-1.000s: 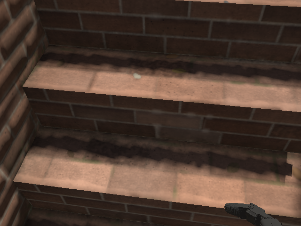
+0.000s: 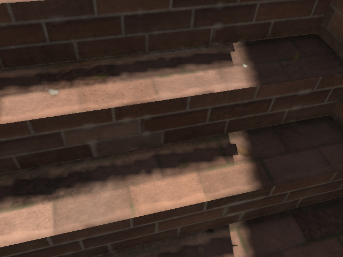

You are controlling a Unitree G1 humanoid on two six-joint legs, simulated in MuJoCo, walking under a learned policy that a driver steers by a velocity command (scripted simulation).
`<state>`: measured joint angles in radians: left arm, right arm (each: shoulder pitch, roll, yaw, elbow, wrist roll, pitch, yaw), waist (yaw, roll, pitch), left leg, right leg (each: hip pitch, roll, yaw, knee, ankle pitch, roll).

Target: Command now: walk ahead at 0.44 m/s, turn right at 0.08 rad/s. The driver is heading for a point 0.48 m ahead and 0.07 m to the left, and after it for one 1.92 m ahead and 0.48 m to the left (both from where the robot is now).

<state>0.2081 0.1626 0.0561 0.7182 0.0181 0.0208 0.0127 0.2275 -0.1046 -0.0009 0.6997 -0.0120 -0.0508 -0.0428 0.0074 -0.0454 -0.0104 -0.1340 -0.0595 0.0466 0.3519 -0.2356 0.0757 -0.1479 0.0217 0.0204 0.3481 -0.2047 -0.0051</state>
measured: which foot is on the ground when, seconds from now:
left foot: down 0.00-1.00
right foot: down 0.00-1.00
